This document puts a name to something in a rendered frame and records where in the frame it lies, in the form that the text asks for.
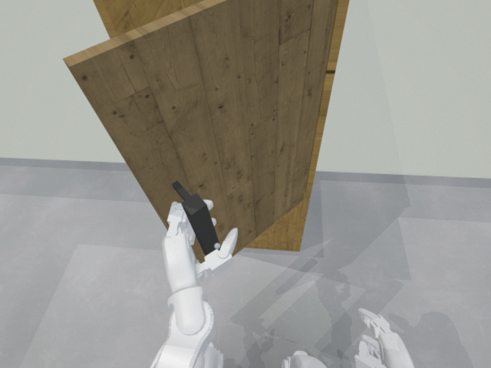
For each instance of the robot left hand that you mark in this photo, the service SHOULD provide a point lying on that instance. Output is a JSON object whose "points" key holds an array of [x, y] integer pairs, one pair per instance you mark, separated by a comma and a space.
{"points": [[178, 255]]}

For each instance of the robot right hand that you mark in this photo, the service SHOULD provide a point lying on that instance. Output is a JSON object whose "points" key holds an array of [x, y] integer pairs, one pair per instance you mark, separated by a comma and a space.
{"points": [[388, 352]]}

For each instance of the cupboard door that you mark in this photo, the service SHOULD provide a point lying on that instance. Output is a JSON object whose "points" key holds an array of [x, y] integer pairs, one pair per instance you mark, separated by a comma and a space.
{"points": [[221, 96]]}

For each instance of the left robot forearm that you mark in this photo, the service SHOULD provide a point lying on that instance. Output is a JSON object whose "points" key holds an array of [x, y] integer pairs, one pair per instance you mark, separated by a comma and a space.
{"points": [[192, 327]]}

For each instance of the left robot thigh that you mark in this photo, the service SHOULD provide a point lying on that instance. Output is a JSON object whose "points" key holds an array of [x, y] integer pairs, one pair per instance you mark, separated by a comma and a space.
{"points": [[213, 358]]}

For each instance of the handle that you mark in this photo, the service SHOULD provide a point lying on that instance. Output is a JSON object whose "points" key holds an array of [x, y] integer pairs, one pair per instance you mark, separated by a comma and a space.
{"points": [[198, 214]]}

